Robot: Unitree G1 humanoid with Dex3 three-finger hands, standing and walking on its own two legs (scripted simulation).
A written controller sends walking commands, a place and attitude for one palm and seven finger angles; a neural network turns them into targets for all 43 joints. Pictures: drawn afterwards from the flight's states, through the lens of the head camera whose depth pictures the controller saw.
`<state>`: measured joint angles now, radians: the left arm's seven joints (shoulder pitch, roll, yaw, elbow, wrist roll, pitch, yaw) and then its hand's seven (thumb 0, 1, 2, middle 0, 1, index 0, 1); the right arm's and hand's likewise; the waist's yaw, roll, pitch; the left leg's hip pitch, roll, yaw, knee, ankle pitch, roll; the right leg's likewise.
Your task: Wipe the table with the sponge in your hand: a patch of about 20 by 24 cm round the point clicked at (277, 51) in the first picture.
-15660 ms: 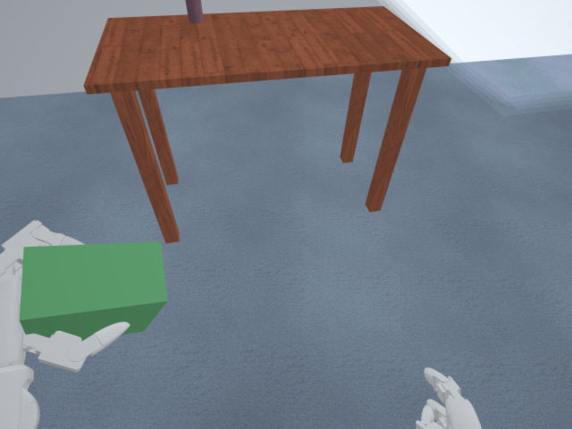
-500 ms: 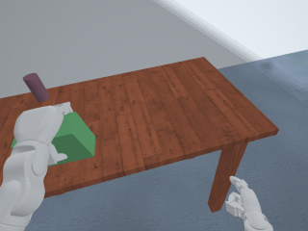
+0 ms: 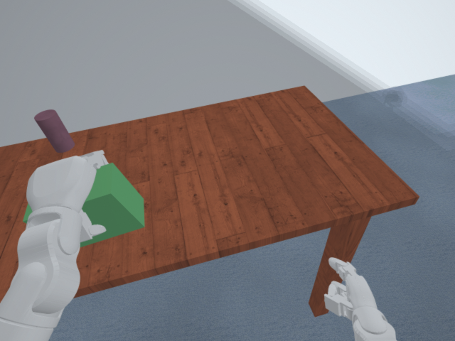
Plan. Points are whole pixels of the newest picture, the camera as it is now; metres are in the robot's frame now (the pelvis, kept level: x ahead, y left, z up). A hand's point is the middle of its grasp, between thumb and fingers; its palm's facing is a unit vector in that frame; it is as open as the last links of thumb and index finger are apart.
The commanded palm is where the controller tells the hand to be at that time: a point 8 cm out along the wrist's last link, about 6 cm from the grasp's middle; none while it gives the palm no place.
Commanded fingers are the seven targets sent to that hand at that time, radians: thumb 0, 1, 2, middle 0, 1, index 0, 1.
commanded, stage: move the sponge above the wiping area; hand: left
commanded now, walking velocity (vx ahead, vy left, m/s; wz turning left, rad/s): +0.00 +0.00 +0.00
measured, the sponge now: (97, 213) +0.26 +0.28 +0.12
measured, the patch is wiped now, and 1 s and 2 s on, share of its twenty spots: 0.00 0.00 0.00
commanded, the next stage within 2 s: none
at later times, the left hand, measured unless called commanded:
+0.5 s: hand (94, 210) +0.25 +0.28 +0.13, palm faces +0.06 -0.06 -1.00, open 10.1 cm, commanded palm +0.22 +0.27 +0.20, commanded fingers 0.00 0.10 1.30 -1.20 -1.60 -1.20 -1.60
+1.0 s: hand (97, 210) +0.26 +0.28 +0.12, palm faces +0.04 -0.06 -1.00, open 10.1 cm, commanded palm +0.23 +0.29 +0.20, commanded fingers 0.00 0.10 1.30 -1.20 -1.60 -1.20 -1.60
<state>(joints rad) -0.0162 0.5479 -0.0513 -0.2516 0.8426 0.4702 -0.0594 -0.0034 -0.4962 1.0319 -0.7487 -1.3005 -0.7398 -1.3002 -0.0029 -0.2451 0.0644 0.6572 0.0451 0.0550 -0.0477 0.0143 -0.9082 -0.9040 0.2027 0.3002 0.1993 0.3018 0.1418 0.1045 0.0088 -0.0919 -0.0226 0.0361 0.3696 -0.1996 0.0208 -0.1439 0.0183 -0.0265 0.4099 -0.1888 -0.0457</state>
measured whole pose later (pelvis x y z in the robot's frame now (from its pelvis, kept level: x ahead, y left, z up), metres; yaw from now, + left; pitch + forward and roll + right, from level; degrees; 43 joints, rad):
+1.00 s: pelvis +0.01 -0.01 +0.00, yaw +0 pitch -4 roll +1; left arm 0.02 0.57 -0.01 -0.10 0.84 0.32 -0.07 0.00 -0.49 1.03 -0.75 -1.29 -0.74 -1.29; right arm 0.05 -0.28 0.03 0.66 0.04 0.02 -0.08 0.01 -0.91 -0.90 0.20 0.30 0.20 0.30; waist 0.11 0.11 0.01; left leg -0.11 0.00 0.02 0.40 -0.22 0.00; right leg -0.16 0.04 -0.04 0.42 -0.21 -0.06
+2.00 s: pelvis +0.01 +0.00 +0.00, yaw +0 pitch -4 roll +1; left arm -0.01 0.57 -0.05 -0.19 0.87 0.38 -0.05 0.00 -0.49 1.04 -0.75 -1.29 -0.74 -1.29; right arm 0.03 -0.25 0.06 0.66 0.04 0.05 -0.05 0.01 -0.91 -0.90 0.20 0.30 0.20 0.30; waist 0.14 0.10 0.01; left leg -0.09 -0.02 0.03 0.37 -0.21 0.02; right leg -0.13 0.03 -0.03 0.39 -0.19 -0.05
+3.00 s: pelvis +0.00 -0.01 +0.00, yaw +1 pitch -4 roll +0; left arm -0.06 0.60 0.03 -0.07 0.83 0.36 -0.04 0.00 -0.49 1.04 -0.75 -1.29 -0.74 -1.29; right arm 0.05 -0.26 0.04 0.67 0.05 0.03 -0.07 0.01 -0.91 -0.90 0.20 0.30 0.20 0.30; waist 0.12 0.11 0.01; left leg -0.11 -0.01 0.01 0.39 -0.21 0.01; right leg -0.14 0.04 -0.04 0.40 -0.19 -0.06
